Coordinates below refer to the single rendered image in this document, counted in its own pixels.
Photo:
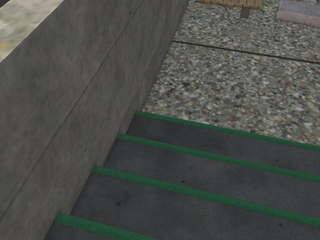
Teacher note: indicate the stairs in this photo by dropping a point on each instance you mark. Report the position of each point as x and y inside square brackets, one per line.
[174, 179]

